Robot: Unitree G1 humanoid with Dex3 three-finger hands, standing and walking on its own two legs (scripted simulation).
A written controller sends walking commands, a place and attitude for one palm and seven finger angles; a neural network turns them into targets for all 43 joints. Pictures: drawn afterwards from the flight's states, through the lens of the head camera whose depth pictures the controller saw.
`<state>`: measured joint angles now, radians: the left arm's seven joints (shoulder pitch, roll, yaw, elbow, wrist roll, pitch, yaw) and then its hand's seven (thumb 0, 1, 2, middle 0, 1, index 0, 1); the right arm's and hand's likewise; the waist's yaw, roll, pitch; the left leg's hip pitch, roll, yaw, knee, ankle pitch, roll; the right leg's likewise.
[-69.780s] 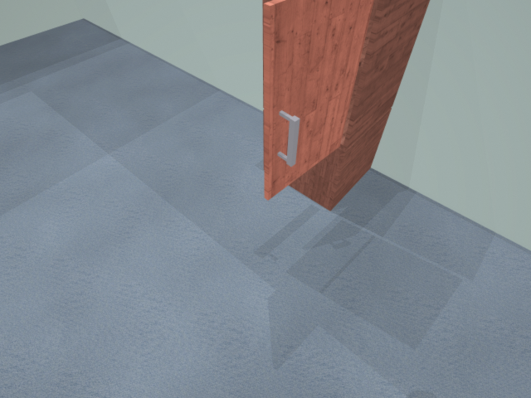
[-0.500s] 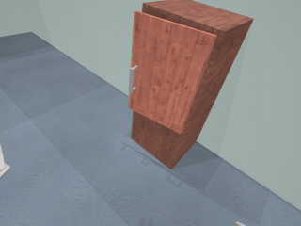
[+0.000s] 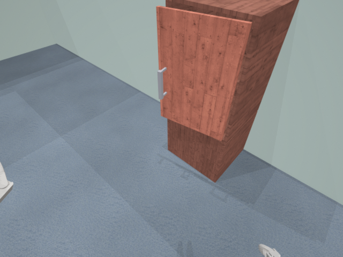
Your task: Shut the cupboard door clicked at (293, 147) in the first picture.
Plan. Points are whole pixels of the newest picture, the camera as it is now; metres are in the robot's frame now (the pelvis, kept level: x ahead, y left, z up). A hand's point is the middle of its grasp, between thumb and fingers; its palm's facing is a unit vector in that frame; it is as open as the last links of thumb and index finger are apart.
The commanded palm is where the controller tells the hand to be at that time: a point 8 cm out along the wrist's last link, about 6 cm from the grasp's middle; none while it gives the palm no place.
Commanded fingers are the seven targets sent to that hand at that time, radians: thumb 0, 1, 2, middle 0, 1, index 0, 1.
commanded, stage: stop stepping back and stand still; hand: left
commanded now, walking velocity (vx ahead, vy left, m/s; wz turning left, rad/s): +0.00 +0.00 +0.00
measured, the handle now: (162, 83) +0.93 +0.12 -0.09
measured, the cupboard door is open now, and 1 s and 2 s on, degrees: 10 10 10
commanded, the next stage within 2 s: let the arm hang, fingers relaxed in 0.50 s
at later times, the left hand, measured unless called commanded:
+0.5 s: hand (30, 167) +0.23 +0.29 +0.15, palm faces +0.38 -0.78 -0.50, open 7.4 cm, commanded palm +0.18 +0.32 +0.18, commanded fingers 0.00 0.90 0.90 -0.20 -0.30 -0.20 -0.30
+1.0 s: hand out of the picture -0.01 +0.22 -0.19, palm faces +0.05 -0.99 -0.15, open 7.1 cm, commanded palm none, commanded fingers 0.00 0.90 0.90 -0.20 -0.30 -0.20 -0.30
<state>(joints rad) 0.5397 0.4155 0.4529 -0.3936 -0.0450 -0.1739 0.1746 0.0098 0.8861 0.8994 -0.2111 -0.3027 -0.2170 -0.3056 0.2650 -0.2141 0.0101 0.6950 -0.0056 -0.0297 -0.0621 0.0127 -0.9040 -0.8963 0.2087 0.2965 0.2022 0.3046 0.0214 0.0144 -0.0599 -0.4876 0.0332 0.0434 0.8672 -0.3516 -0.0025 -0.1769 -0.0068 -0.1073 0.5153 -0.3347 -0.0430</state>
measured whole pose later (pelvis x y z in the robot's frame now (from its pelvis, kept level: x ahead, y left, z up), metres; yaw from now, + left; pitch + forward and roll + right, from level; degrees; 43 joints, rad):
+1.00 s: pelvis +0.00 +0.04 +0.00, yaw +2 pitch -1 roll -2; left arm 0.36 0.22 0.02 0.94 0.01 0.05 0.01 0.00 0.97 0.90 -0.20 -0.30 -0.21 -0.30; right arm 0.29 -0.21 0.02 0.95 -0.02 0.04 0.00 0.01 -0.91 -0.90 0.20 0.30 0.20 0.30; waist -0.01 -0.05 0.05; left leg -0.37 0.03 0.07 0.54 -0.16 0.04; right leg -0.16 -0.05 -0.13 0.52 -0.34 0.02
